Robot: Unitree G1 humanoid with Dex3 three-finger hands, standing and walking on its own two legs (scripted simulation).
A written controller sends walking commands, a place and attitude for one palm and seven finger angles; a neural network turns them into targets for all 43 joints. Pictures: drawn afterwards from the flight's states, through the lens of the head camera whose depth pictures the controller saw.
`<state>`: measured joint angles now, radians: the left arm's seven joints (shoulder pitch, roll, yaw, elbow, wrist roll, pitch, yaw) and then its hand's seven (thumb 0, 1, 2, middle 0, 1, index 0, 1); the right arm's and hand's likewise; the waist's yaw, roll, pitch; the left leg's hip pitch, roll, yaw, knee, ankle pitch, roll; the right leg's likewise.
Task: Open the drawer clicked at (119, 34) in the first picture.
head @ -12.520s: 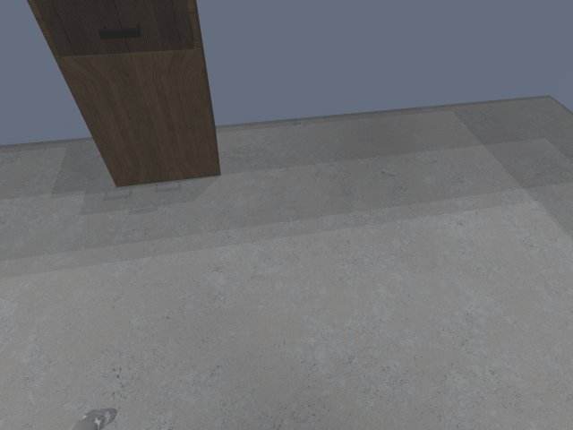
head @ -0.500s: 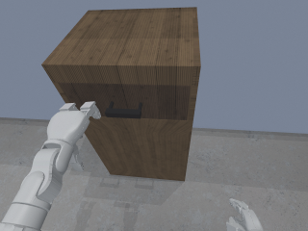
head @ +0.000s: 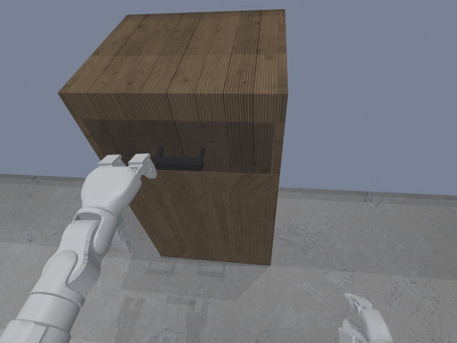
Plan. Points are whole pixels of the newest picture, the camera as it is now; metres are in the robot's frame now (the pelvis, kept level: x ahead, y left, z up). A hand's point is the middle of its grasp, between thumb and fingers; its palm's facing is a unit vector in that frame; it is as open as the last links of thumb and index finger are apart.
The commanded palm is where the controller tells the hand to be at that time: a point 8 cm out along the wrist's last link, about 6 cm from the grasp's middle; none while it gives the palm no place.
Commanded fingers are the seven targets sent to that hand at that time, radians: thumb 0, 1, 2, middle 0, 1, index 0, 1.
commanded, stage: move the hooked fingers above the handle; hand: left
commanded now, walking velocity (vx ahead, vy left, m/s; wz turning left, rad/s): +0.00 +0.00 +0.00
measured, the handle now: (179, 157) +0.53 +0.21 -0.03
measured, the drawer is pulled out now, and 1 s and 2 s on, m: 0.00 0.00 0.00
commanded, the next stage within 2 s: none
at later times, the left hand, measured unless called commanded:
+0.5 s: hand (146, 179) +0.39 +0.22 +0.05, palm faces -0.03 -0.05 -1.00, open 13.8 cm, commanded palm +0.37 +0.23 +0.11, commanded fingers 0.00 -0.50 0.30 -0.30 -1.20 -0.30 -1.20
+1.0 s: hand (162, 162) +0.45 +0.21 +0.04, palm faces -0.03 -0.02 -1.00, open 13.8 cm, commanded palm +0.43 +0.22 +0.10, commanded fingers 0.00 -0.50 0.30 -0.30 -1.20 -0.30 -1.20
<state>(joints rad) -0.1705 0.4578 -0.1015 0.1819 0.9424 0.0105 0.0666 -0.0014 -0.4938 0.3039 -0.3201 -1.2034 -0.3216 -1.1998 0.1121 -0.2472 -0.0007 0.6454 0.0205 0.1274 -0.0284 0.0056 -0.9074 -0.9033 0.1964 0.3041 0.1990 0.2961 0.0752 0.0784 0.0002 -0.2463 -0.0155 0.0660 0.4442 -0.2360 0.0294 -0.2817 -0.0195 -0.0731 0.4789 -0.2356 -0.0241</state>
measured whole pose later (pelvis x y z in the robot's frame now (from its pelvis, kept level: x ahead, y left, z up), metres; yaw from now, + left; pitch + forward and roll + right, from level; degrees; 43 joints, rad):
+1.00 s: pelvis +0.02 +0.01 -0.01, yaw -1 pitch +11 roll +0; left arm -0.61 0.41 -0.12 0.74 1.04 -0.04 0.22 0.00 -0.49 0.30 -0.32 -1.20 -0.32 -1.20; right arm 0.25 -0.25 -0.06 0.68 0.02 0.13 -0.02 0.00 -0.91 -0.90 0.20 0.30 0.20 0.30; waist -0.01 0.05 -0.08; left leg -0.46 -0.01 0.08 0.58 -0.32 0.04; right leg -0.49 -0.02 -0.06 0.60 -0.30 -0.02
